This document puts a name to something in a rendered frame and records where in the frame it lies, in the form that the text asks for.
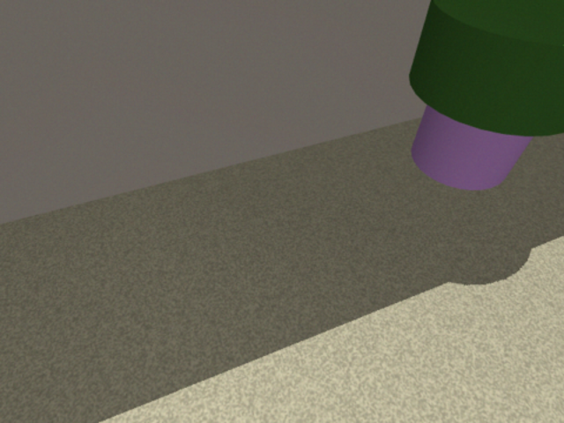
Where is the potted plant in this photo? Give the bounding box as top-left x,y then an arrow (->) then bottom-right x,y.
409,0 -> 564,190

